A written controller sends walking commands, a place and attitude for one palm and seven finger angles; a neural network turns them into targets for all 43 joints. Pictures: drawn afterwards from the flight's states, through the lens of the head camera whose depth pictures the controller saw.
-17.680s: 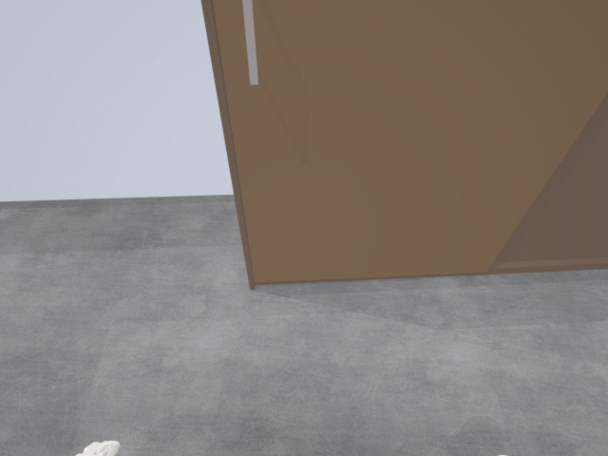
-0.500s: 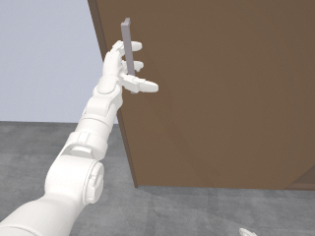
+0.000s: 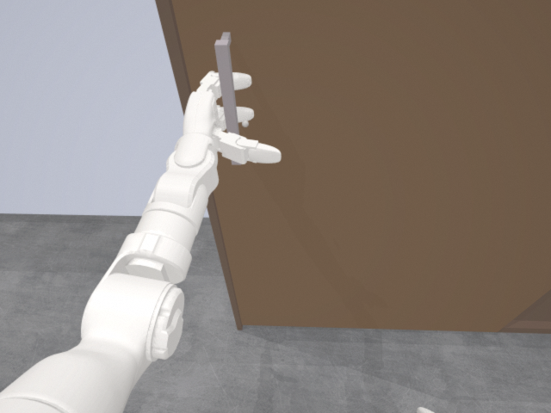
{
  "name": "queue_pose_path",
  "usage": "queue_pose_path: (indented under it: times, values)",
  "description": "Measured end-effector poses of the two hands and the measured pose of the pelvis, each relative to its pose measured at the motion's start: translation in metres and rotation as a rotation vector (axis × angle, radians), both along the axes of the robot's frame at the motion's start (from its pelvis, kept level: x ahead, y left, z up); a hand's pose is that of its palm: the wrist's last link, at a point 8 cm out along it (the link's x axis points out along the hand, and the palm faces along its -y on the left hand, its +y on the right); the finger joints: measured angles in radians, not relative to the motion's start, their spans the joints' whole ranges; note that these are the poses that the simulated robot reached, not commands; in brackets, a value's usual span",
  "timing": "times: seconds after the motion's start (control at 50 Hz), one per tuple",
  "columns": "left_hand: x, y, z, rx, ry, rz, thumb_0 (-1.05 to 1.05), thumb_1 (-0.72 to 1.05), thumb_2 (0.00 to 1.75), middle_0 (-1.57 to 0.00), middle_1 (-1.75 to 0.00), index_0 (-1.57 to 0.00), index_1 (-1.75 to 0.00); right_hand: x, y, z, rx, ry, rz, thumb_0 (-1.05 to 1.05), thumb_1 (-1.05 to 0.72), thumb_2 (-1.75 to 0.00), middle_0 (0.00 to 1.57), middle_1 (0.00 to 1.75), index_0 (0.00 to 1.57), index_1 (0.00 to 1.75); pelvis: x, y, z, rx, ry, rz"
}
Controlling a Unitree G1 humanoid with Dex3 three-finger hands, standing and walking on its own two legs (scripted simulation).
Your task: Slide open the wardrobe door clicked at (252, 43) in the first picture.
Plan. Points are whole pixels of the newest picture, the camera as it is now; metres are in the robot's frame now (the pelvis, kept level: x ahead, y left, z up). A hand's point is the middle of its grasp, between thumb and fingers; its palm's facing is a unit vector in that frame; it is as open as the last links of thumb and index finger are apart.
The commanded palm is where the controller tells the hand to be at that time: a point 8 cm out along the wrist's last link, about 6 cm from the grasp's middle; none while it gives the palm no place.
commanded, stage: grip the handle and tug to test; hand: left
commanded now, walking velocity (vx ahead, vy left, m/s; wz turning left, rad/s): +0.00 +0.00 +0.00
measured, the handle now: (231, 104) +0.52 +0.08 +0.20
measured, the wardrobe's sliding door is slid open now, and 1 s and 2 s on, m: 0.00 0.00 0.00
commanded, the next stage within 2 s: tug the door sideways, standing still in 1.38 s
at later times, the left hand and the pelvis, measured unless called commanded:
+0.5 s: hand (244, 122) +0.46 +0.06 +0.20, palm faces -0.01 -1.00 -0.01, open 8.0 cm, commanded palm +0.44 +0.10 +0.20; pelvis +0.01 +0.00 +0.00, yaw +1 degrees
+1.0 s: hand (244, 121) +0.47 +0.06 +0.20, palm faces -0.01 -1.00 -0.01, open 5.2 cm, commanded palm +0.44 +0.10 +0.20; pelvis +0.00 +0.00 +0.00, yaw +0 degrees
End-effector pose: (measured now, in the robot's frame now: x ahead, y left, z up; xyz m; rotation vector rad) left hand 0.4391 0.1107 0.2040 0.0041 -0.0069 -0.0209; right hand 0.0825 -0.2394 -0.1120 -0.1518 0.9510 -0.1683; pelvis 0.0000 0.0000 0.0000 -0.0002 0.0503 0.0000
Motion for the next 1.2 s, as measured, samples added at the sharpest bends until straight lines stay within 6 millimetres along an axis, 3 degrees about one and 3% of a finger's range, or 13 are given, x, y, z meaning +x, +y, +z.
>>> queue_pose_path:
  times: [0.2, 0.5, 0.7, 1.02, 1.2]
  values:
    - [0.000, 0.000, 0.000, 0.000, -0.001, 0.003, -0.01, -0.28, 0.39, -0.27, -1.24, -0.27, -1.23, 0.012, 0.001, 0.002, 0.004, -0.018, 0.009, 0.01, -0.90, -0.90, 0.20, 0.30, 0.20, 0.30, 0.004, 0.000, 0.000, 0.000, -0.001, -0.001]
    - [0.001, 0.001, 0.001, 0.007, 0.010, 0.016, 0.00, 0.37, 0.67, -0.35, -1.33, -0.34, -1.33, 0.033, 0.000, 0.004, 0.000, -0.027, 0.040, 0.01, -0.90, -0.90, 0.20, 0.30, 0.20, 0.30, 0.009, -0.004, 0.000, 0.000, 0.000, 0.016]
    - [0.006, 0.002, 0.001, 0.010, 0.028, 0.013, 0.01, 0.77, 0.84, -0.41, -1.38, -0.40, -1.38, 0.029, -0.001, 0.002, -0.006, -0.013, 0.042, 0.01, -0.90, -0.90, 0.20, 0.30, 0.20, 0.30, 0.007, -0.006, 0.000, 0.000, 0.005, 0.023]
    - [0.007, 0.001, -0.001, 0.007, 0.009, 0.007, 0.01, 0.79, 0.84, -0.41, -1.40, -0.39, -1.40, -0.003, -0.004, -0.003, -0.002, 0.026, -0.001, 0.01, -0.90, -0.90, 0.20, 0.30, 0.20, 0.30, 0.002, -0.003, 0.000, 0.000, 0.008, 0.007]
    - [0.004, 0.001, -0.002, -0.014, -0.016, 0.000, 0.01, 0.80, 0.82, -0.36, -1.40, -0.36, -1.40, 0.005, -0.003, 0.000, 0.013, 0.000, -0.020, 0.01, -0.90, -0.90, 0.20, 0.30, 0.20, 0.30, 0.010, -0.002, 0.001, 0.001, 0.005, -0.015]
